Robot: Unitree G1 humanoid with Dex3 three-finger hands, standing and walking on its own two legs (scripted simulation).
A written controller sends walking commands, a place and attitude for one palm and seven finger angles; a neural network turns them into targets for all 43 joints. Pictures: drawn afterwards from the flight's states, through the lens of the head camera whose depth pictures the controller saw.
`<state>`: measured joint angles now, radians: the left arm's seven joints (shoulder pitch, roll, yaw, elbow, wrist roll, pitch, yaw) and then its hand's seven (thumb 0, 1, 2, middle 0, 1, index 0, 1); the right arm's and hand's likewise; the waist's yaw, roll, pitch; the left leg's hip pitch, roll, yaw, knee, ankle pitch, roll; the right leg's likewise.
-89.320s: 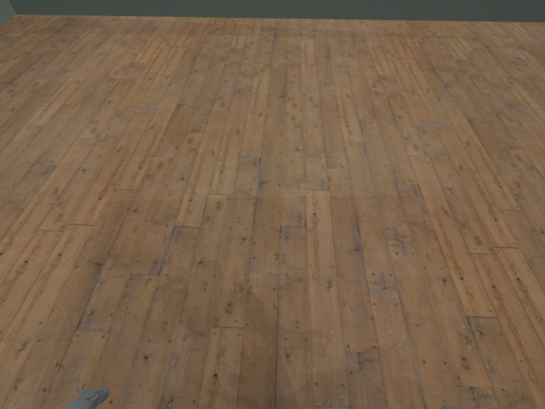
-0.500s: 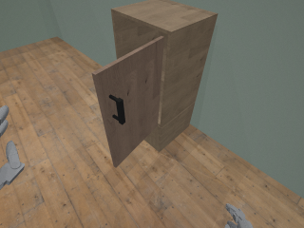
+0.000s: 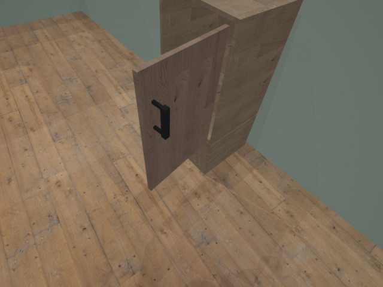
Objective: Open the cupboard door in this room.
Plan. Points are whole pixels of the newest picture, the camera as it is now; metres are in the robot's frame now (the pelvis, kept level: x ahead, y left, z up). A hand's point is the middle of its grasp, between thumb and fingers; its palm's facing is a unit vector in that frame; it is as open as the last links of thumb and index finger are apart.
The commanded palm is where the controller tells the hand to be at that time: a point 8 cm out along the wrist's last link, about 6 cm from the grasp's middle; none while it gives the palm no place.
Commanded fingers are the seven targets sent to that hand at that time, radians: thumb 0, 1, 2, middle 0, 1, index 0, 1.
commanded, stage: let the arm hang, fingers relaxed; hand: left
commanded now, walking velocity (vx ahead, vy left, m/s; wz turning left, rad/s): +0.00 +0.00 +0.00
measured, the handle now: (160, 119) +0.56 +0.13 -0.02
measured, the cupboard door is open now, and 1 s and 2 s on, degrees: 98 98 98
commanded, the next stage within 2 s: look to check the result in 0.70 s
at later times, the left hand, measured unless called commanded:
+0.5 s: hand out of the picture +0.04 +0.19 -0.16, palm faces +0.00 -0.97 -0.24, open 7.4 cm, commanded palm none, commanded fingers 0.00 0.90 0.90 -0.20 -0.30 -0.20 -0.30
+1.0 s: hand out of the picture +0.04 +0.17 -0.17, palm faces +0.02 -0.97 -0.23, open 7.4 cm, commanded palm none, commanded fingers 0.00 0.90 0.90 -0.20 -0.30 -0.20 -0.30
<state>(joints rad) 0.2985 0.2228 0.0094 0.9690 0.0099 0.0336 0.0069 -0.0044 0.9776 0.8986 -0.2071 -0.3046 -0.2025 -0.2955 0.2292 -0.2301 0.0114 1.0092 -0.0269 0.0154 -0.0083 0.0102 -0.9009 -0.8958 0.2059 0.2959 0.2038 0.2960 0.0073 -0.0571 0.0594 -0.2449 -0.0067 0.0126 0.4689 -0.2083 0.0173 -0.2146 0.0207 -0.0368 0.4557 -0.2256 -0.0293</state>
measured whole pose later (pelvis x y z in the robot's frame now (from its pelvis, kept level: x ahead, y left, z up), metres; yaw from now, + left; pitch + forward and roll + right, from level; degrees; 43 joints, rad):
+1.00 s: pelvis +0.03 -0.02 +0.01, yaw -1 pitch -1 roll +0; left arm 0.24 0.19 0.01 1.15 0.00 -0.01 0.02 0.00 0.91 0.90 -0.20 -0.30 -0.20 -0.29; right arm 0.24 -0.19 0.00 1.14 -0.02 0.00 -0.03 0.01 -0.90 -0.90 0.20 0.30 0.20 0.30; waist -0.01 0.01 0.04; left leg -0.14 0.02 0.02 0.36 -0.20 -0.01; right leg -0.12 0.05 -0.03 0.36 -0.22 -0.06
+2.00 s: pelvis +0.05 -0.03 +0.01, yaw -1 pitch -1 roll +0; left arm 0.25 0.18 0.01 1.14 0.00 -0.02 0.03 0.00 0.91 0.90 -0.20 -0.30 -0.20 -0.29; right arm 0.25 -0.18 0.00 1.14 -0.02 0.00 -0.04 0.01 -0.90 -0.90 0.20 0.30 0.20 0.30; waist -0.01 0.01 0.04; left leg -0.10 0.04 0.02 0.35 -0.23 -0.03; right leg -0.08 0.07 -0.02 0.35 -0.24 -0.07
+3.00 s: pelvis +0.05 -0.02 +0.01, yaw -2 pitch -1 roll +0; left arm 0.23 0.20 0.01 1.14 0.00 -0.02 0.02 0.00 0.91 0.90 -0.20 -0.30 -0.20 -0.29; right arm 0.24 -0.19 0.00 1.14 -0.02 0.00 -0.04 0.01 -0.90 -0.90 0.20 0.30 0.20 0.30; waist -0.01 0.00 0.04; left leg -0.11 0.02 0.03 0.34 -0.22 -0.02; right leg -0.09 0.05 -0.01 0.34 -0.23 -0.06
